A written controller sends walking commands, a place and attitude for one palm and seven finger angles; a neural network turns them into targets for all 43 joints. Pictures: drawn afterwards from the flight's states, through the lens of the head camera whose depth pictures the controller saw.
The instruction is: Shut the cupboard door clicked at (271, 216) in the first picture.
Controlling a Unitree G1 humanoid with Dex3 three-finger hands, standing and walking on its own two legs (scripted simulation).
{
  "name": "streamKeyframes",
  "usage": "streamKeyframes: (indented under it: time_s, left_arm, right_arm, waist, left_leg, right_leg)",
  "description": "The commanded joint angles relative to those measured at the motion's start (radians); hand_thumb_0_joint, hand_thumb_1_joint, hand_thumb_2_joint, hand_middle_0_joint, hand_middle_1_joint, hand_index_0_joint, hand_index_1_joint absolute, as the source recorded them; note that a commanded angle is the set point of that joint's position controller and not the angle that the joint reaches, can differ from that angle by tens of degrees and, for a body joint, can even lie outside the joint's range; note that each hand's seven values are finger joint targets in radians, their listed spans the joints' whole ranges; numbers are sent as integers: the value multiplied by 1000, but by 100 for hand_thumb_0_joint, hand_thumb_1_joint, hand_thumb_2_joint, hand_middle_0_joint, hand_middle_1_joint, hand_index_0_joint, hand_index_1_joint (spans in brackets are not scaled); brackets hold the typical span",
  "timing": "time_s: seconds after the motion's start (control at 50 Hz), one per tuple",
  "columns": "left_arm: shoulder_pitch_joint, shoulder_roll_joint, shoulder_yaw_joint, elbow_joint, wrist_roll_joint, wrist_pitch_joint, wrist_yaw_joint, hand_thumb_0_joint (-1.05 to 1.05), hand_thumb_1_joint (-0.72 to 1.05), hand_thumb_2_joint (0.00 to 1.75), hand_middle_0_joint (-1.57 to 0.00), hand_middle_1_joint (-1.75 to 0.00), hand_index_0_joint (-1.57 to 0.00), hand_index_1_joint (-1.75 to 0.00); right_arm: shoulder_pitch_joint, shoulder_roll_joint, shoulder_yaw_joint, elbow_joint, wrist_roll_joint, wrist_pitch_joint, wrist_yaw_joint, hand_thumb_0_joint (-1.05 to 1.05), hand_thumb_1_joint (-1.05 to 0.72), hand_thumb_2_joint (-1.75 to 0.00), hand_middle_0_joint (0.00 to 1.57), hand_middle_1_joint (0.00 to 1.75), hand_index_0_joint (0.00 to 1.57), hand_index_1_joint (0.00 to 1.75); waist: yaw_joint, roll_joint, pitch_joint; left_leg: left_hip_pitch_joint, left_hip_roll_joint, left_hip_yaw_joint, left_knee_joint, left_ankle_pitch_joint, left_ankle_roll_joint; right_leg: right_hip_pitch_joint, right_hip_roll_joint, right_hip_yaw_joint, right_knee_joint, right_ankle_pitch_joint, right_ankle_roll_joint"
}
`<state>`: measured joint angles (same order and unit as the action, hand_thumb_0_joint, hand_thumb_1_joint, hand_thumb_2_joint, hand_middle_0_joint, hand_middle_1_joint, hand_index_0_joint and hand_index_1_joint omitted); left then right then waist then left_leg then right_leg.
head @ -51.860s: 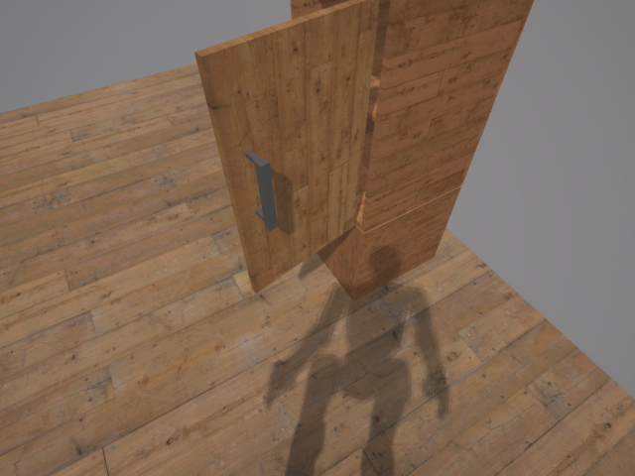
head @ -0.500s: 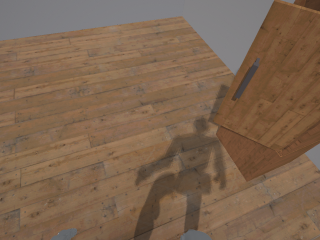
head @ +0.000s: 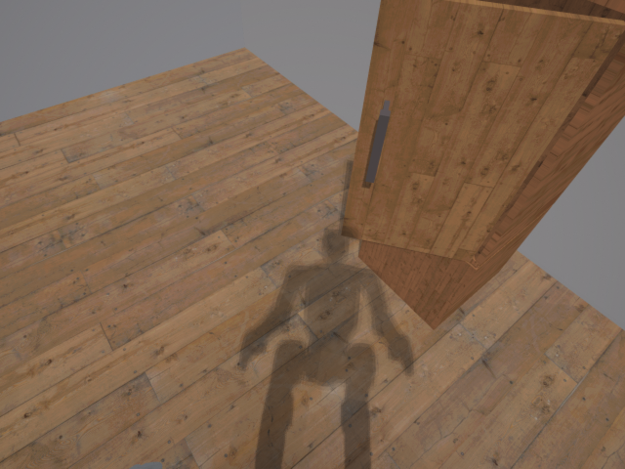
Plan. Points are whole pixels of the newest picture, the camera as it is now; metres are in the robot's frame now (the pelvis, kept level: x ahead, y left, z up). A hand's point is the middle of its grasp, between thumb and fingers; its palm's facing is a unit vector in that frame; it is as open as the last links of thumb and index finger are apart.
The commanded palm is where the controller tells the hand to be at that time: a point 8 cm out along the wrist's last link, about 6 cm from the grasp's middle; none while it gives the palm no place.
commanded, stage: turn to face it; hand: left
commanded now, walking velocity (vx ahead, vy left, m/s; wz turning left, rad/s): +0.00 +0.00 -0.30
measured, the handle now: (378, 143) +0.69 -0.09 +0.01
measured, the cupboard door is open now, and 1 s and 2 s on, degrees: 38 38 38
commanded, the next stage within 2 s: take the last steps up to it in 0.18 s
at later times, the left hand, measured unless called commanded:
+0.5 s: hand out of the picture +0.10 +0.16 -0.15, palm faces -0.12 -0.97 -0.21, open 7.4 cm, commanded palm none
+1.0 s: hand (288, 361) +0.30 +0.05 -0.16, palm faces -0.33 -0.93 -0.18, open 7.4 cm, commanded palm none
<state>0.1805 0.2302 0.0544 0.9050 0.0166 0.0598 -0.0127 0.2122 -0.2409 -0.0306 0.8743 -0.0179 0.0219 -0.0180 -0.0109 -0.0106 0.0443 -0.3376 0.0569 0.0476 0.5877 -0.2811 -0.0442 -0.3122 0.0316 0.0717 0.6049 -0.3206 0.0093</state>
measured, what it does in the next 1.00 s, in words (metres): walks ahead, turning right: right foot, then left foot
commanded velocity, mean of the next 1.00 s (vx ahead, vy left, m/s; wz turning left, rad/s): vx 0.18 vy -0.09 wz -0.16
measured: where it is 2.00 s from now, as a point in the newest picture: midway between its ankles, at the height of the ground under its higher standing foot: outside the picture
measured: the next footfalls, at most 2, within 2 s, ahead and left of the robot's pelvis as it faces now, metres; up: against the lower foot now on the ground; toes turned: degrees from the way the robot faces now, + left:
right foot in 0.30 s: +0.01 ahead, -0.14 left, +0.00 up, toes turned -9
left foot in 0.60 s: +0.12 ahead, +0.08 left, +0.00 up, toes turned -3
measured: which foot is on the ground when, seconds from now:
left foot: down 0.00-0.30, up 0.32-0.58, down 0.60-1.00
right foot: down 0.00-0.00, up 0.02-0.28, down 0.30-0.60, up 0.62-1.00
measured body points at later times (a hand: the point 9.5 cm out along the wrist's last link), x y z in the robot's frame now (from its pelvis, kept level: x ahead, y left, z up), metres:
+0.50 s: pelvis +0.02 -0.02 +0.01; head +0.04 -0.03 +0.46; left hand +0.10 +0.21 -0.13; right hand +0.02 -0.29 -0.13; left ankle +0.04 +0.09 -0.68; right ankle -0.03 -0.13 -0.73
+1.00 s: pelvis +0.14 -0.10 +0.01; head +0.19 -0.10 +0.46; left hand +0.32 +0.10 -0.14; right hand -0.01 -0.30 -0.13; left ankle +0.09 +0.08 -0.73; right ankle +0.18 -0.26 -0.71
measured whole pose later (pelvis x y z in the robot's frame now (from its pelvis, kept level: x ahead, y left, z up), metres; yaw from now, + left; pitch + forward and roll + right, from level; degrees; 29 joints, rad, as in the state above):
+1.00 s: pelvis +0.14 -0.10 +0.01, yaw -15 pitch +1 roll -1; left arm 0.10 0.23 0.06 0.98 0.03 0.02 -0.06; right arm 0.44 -0.17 -0.04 1.07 -0.04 -0.01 -0.01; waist -0.07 0.00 0.08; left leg -0.07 0.18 0.17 0.44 -0.37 -0.10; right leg -0.44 -0.06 -0.08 0.61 -0.19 0.00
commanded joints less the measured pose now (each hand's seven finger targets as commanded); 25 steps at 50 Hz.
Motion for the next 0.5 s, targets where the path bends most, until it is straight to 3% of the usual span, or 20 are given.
streamKeyframes:
  time_s: [0.0,0.02,0.04,0.06,0.1,0.18,0.22,0.24,0.26,0.28,0.3,0.32,0.34,0.38,0.42,0.48]
  left_arm:
    - [-43,113,36,-105,5,-13,2,0,90,90,-20,-30,-20,-30]
    - [-48,122,41,-96,6,-16,-3,0,90,90,-20,-30,-20,-30]
    - [-36,110,44,-83,4,-15,-7,0,90,90,-20,-30,-20,-30]
    - [-32,93,40,-74,2,-12,-10,0,90,90,-20,-30,-20,-30]
    - [-29,68,30,-65,0,-6,-12,0,90,90,-20,-30,-20,-30]
    - [-36,45,18,-56,-1,-14,-9,0,90,90,-20,-30,-20,-30]
    - [19,53,21,-35,-1,-23,-6,0,90,90,-20,-30,-20,-30]
    - [65,80,27,-19,2,-28,-3,0,90,90,-20,-30,-20,-30]
    - [93,145,38,-9,10,-40,6,0,90,90,-20,-30,-20,-30]
    - [118,222,52,8,14,-46,12,0,90,90,-20,-30,-20,-30]
    - [145,237,51,8,8,-44,12,0,90,90,-20,-30,-20,-30]
    - [120,209,60,16,13,-44,20,0,90,90,-20,-30,-20,-30]
    - [85,179,52,11,10,-46,20,0,90,90,-20,-30,-20,-30]
    - [38,140,39,6,9,-58,17,0,90,90,-20,-30,-20,-30]
    - [40,141,38,13,13,-67,17,0,90,90,-20,-30,-20,-30]
    - [50,158,43,28,15,-68,8,0,90,90,-20,-30,-20,-30]
  right_arm:
    - [123,-239,-48,-29,-21,-28,-23,0,-90,-90,20,30,20,30]
    - [94,-215,-40,-35,-20,-32,-24,0,-90,-90,20,30,20,30]
    - [55,-189,-36,-40,-21,-32,-24,0,-90,-90,20,30,20,30]
    - [35,-176,-32,-40,-22,-30,-25,0,-90,-90,20,30,20,30]
    - [45,-166,-33,-20,-20,-26,-26,0,-90,-90,20,30,20,30]
    - [89,-177,-48,18,-16,-15,-20,0,-90,-90,20,30,20,30]
    - [69,-177,-51,26,-8,-11,-16,0,-90,-90,20,30,20,30]
    - [60,-167,-54,25,-2,-9,-13,0,-90,-90,20,30,20,30]
    - [59,-118,-50,14,8,-8,-9,0,-90,-90,20,30,20,30]
    - [13,-55,-32,-20,8,-6,-3,0,-90,-90,20,30,20,30]
    - [-37,-67,-30,-35,3,4,-6,0,-90,-90,20,30,20,30]
    - [-36,-70,-35,-25,0,9,-11,0,-90,-90,20,30,20,30]
    - [-40,-96,-38,-9,-3,2,-8,0,-90,-90,20,30,20,30]
    - [-22,-84,-37,9,-10,-10,7,0,-90,-90,20,30,20,30]
    - [-13,-64,-35,15,-9,-14,15,0,-90,-90,20,30,20,30]
    - [-12,-50,-33,10,-10,-24,15,0,-90,-90,20,30,20,30]
  waist:
    - [-41,258,-78]
    - [-21,247,-70]
    - [-2,210,-59]
    - [6,199,-52]
    - [-1,202,-79]
    - [-23,215,-100]
    - [9,188,-99]
    - [27,144,-110]
    - [34,-31,-125]
    - [54,-254,-86]
    - [86,-182,-65]
    - [64,-273,-60]
    - [55,-260,-19]
    - [15,-177,-10]
    - [9,-144,-9]
    - [9,-147,21]
  left_leg:
    - [144,398,-401,-326,213,216]
    - [124,366,-366,-305,275,224]
    - [125,328,-272,-282,343,214]
    - [129,294,-192,-261,388,198]
    - [175,256,-103,-233,435,181]
    - [191,266,-77,-192,439,179]
    - [132,245,-50,-133,382,143]
    - [89,211,-18,-75,302,100]
    - [-34,129,57,47,107,38]
    - [-207,3,111,217,-298,-11]
    - [-226,0,20,365,-352,-5]
    - [-299,7,-7,474,-330,-1]
    - [-337,27,-29,518,-266,-2]
    - [-274,36,2,472,-179,-12]
    - [-202,33,30,369,-150,-13]
    - [-100,15,52,183,-136,-4]
  right_leg:
    - [-216,-11,-16,465,-278,2]
    - [-221,-35,-18,537,-247,7]
    - [-218,-46,-22,540,-213,14]
    - [-199,-51,-41,501,-196,19]
    - [-153,-44,-84,386,-176,24]
    - [-31,-20,-141,143,-129,11]
    - [100,-12,-153,-59,34,1]
    - [189,-35,-118,-190,140,-10]
    - [295,-185,64,-275,267,-58]
    - [308,-372,279,-329,355,-166]
    - [237,-402,294,-344,289,-238]
    - [257,-365,334,-367,143,-256]
    - [248,-331,291,-375,75,-252]
    - [201,-262,151,-347,119,-222]
    - [160,-249,120,-362,60,-217]
    - [86,-245,152,-375,-42,-225]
